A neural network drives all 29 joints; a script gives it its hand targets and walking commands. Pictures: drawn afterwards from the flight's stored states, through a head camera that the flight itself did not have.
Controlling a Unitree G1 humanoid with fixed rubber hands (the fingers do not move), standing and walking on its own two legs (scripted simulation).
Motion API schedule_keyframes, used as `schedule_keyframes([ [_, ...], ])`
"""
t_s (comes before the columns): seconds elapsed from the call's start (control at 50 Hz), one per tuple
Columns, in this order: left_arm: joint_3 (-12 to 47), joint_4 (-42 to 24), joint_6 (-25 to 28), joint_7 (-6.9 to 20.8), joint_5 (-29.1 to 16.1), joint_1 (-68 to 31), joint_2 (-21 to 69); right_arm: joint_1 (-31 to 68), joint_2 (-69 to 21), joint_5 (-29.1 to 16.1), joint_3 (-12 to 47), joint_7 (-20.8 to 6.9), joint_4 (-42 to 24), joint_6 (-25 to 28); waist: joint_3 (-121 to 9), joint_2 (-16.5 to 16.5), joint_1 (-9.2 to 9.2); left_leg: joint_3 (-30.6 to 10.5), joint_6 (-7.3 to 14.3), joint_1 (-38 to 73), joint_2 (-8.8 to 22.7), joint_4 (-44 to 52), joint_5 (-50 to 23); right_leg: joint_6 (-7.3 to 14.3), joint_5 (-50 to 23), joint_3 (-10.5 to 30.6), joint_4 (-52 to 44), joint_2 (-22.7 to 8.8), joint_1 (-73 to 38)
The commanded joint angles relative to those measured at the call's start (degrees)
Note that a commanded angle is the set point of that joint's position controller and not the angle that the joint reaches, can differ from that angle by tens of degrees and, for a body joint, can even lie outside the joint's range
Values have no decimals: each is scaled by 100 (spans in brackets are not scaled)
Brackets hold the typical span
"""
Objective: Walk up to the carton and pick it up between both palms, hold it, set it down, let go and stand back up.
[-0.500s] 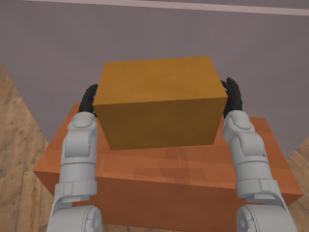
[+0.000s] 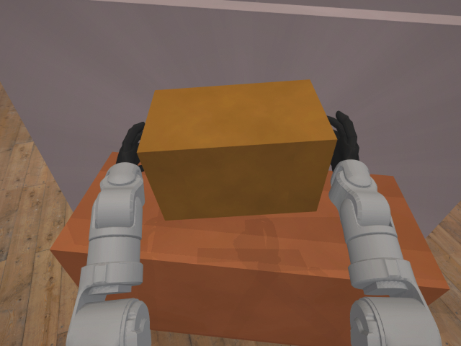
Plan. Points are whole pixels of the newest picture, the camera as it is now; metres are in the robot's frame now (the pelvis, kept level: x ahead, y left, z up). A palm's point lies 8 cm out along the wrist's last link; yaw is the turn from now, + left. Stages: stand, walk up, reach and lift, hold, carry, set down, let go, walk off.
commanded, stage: hold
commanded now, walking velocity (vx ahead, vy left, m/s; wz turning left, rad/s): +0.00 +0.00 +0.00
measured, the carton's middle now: (236, 151) +0.41 +0.00 +0.16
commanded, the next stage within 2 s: set down in 0.36 s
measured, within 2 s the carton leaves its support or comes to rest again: neither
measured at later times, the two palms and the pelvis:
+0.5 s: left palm (133, 168) +0.36 +0.18 +0.16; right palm (348, 160) +0.36 -0.18 +0.18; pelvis +0.01 +0.00 +0.00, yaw +0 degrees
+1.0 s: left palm (150, 192) +0.37 +0.16 +0.08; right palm (342, 189) +0.36 -0.20 +0.11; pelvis +0.02 -0.01 +0.00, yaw +0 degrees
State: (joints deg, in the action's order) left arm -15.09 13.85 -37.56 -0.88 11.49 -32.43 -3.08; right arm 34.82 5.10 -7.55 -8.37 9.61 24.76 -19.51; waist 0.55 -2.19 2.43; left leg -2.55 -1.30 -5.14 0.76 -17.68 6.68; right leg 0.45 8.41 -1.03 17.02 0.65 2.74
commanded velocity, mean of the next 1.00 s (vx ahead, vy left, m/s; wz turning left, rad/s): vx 0.00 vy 0.00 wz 0.00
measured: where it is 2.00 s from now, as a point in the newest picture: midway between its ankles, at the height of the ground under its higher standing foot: outside the picture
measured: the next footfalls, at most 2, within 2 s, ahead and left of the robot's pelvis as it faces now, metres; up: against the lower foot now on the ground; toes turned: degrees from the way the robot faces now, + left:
none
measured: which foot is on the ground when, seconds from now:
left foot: down 0.00-1.00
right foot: down 0.00-1.00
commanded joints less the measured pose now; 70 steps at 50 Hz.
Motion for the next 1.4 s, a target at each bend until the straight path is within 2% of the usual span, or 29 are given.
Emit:
schedule_keyframes([
  [0.0, 2576, -1677, 761, 1052, -1166, -5341, 2865, 4999, -3011, -614, 2591, -1165, -1508, 335, -3168, 233, 24, 400, -67, 1168, -335, 6, -948, -168, -559, -219, -247, 173, -108],
  [0.04, 2693, -1884, 743, 1044, -1155, -5107, 3003, 4634, -2931, -639, 2608, -1161, -1577, 348, -3153, 523, 132, 373, -115, 1329, -332, -21, -1159, -151, -915, -219, -239, 161, -185],
  [0.1, 2256, -1013, 553, 1209, -790, -4721, 2796, 4600, -2705, -449, 2304, -1173, -945, 257, -2367, 189, 15, 466, -3, 926, -336, 229, -501, -122, -224, -251, -398, 181, -150],
  [0.12, 2391, -1204, 571, 1242, -857, -4646, 2859, 4545, -2736, -533, 2250, -1154, -1159, 334, -2500, 247, 132, 407, -39, 909, -331, 187, -584, -130, -470, -260, -337, 144, -296],
  [0.14, 2235, -1250, 563, 1220, -725, -4592, 2888, 4646, -2768, -565, 2365, -1177, -1224, 339, -2544, 186, -11, 434, -42, 955, -304, 192, -638, -121, -462, -249, -328, 164, -323],
  [0.16, 2320, -1592, 596, 1159, -880, -4754, 2963, 4968, -2804, -671, 2502, -1252, -1541, 422, -2940, 183, -151, 410, 2, 1080, -298, 155, -970, -146, -608, -265, -259, 190, -340],
  [0.2, 2665, -2066, 746, 1089, -1045, -5078, 3191, 4864, -2926, -755, 2620, -1218, -1674, 481, -3375, 373, -2, 392, -156, 1470, -278, -37, -1751, -132, -1036, -311, -202, 277, -322],
  [0.22, 2648, -2140, 737, 1023, -1072, -4791, 3098, 4775, -2856, -851, 2852, -1221, -1921, 527, -3748, 416, -180, 361, -192, 1700, -299, -196, -2188, -137, -1323, -322, -159, 304, -416],
  [0.24, 2935, -2369, 801, 991, -1266, -5186, 3223, 4853, -2873, -808, 2744, -1222, -1913, 515, -3794, 406, 8, 310, -255, 1719, -253, -219, -2043, -110, -1082, -325, -165, 321, -151],
  [0.3, 2580, -1617, 704, 957, -1046, -4942, 2937, 4951, -2824, -716, 2721, -1189, -1756, 422, -3124, 91, -73, 372, -103, 1294, -317, -86, -1393, -188, -744, -251, -288, 250, -108],
  [0.34, 2609, -1605, 639, 1038, -1057, -4886, 2977, 4484, -2790, -639, 2497, -1220, -1333, 299, -2834, 152, 68, 349, -47, 1092, -287, 24, -947, -164, -722, -207, -251, 177, -65],
  [0.38, 2763, -2162, 654, 1106, -795, -4124, 3222, 3869, -2717, -710, 2263, -1131, -1513, 320, -2943, 590, 167, 527, 43, 1443, -311, 107, -1541, -145, -1159, -254, -275, 287, -659],
  [0.42, 2947, -2105, 784, 1174, -975, -4248, 3315, 4220, -2652, -608, 2329, -1110, -2102, 430, -3317, 412, 316, 432, -45, 1522, -287, -27, -1813, -94, -1454, -331, -261, 377, -633],
  [0.48, 2784, -2159, 1016, 1160, -754, -4192, 3169, 4275, -2701, -437, 2395, -1189, -2150, 797, -3125, 647, 89, 449, -124, 1373, -320, -31, -1814, -97, -1484, -346, -258, 309, -774],
  [0.5, 2594, -2005, 1071, 1233, -597, -4000, 3056, 3874, -2602, -158, 2107, -1186, -1882, 857, -2706, 560, 208, 507, -98, 1401, -293, 97, -1469, -127, -1282, -342, -336, 263, -625],
  [0.52, 2056, -1385, 1158, 1293, -283, -3801, 2783, 3909, -2728, 38, 1977, -1219, -1326, 935, -1984, 187, 33, 567, 22, 960, -287, 293, -681, -194, -625, -352, -421, 212, -558],
  [0.58, 1776, -886, 1313, 1479, 98, -3182, 2649, 3289, -2814, 526, 1791, -1302, -1029, 1305, -1440, 76, -55, 658, 168, 681, -283, 542, 18, -218, -103, -374, -450, 80, -756],
  [0.64, 1984, -800, 1673, 1456, -6, -3179, 2820, 3357, -2951, 671, 2004, -1323, -1190, 1755, -1687, -4, -164, 743, 138, 776, -239, 536, -312, -238, -354, -480, -376, 133, -881],
  [0.72, 2245, -1042, 2136, 1334, -251, -3703, 2890, 3510, -3076, 785, 2103, -1303, -1400, 2273, -2174, 129, -9, 808, 113, 823, -250, 408, -527, -283, -670, -525, -228, 102, -855],
  [0.74, 2217, -905, 2332, 1254, -257, -3710, 2826, 3350, -3133, 879, 2163, -1305, -1104, 2337, -2096, 137, -160, 832, 112, 701, -251, 439, -422, -236, -606, -515, -229, 77, -838],
  [0.8, 2771, -1317, 2656, 1070, -575, -4025, 3043, 3504, -3332, 734, 2541, -1287, -1527, 2605, -2970, 278, -134, 769, 17, 888, -249, 161, -1175, -283, -1532, -495, -16, 57, -905],
  [0.84, 3339, -1613, 2986, 876, -918, -4356, 3261, 3409, -3335, 645, 2651, -1239, -1566, 2740, -3583, 448, 138, 697, -127, 1045, -218, 35, -1459, -250, -1776, -494, 2, 109, -771],
  [0.88, 3451, -1289, 3146, 784, -1049, -4303, 3163, 3447, -3301, 681, 2741, -1212, -1674, 2780, -3890, 358, 117, 657, -101, 925, -240, -44, -1397, -224, -1818, -432, 53, 96, -791],
  [0.9, 3413, -1363, 3128, 752, -970, -4191, 3082, 3130, -3324, 699, 2709, -1211, -1438, 2706, -3665, 478, 150, 721, -106, 826, -298, -15, -1273, -269, -2041, -348, 24, 31, -747],
  [0.92, 3335, -1090, 3160, 737, -1134, -3987, 2955, 3080, -3413, 657, 2888, -1167, -1652, 2649, -3743, 89, 94, 660, -15, 669, -289, -27, -1263, -312, -2403, -269, 140, -25, -1020],
  [0.96, 3067, -993, 3163, 768, -1055, -3928, 2879, 2843, -3399, 632, 2944, -1131, -1382, 2505, -3545, -64, 11, 696, 77, 348, -332, 123, -905, -458, -2723, -108, 238, -172, -1383],
  [1.06, 2571, -418, 3104, 966, -833, -3496, 2829, 2718, -3308, 505, 2880, -1096, -824, 2321, -2995, -176, -209, 656, 88, 220, -335, 323, -803, -463, -2526, -110, 173, -97, -1571],
  [1.18, 2796, -432, 3210, 976, -752, -3067, 3171, 2381, -3359, 421, 2978, -1089, -841, 2428, -3140, 14, -40, 584, -136, 639, -343, 44, -2081, -366, -3770, -190, 152, 31, -1577],
  [1.38, 3218, -465, 3579, 704, -887, -3952, 3469, 2717, -3109, 474, 2499, -1305, -409, 2771, -3037, 676, 189, 397, -406, 1435, -122, -167, -2453, -82, -2013, -383, -159, 197, -100],
])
